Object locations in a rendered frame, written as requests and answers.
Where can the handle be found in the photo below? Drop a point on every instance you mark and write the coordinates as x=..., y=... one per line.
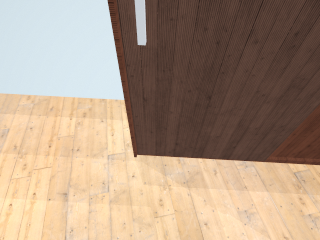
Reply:
x=140, y=13

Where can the wardrobe door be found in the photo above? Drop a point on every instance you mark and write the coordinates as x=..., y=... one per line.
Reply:
x=221, y=79
x=304, y=142

